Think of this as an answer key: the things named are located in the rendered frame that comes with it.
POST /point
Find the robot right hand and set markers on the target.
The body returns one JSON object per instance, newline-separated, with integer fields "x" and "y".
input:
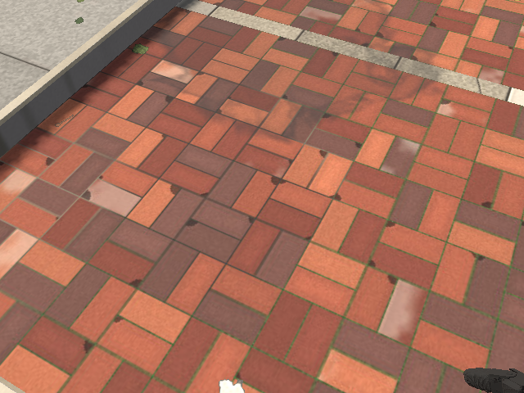
{"x": 495, "y": 380}

